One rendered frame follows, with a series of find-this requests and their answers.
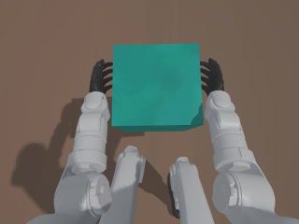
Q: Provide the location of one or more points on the left robot hand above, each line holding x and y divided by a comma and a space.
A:
98, 81

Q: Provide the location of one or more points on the right robot hand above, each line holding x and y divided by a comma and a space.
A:
214, 81

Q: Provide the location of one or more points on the carton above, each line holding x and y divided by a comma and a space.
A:
156, 88

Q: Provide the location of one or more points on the robot right forearm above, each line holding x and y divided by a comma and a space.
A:
231, 152

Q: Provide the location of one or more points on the left robot upper arm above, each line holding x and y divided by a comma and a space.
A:
79, 199

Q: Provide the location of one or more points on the robot right foot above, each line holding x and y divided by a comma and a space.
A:
175, 211

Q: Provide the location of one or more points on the right robot thigh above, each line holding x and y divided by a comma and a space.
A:
192, 202

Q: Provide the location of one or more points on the right robot upper arm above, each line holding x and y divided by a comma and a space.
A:
246, 198

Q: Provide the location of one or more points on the robot left forearm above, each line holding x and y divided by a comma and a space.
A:
89, 150

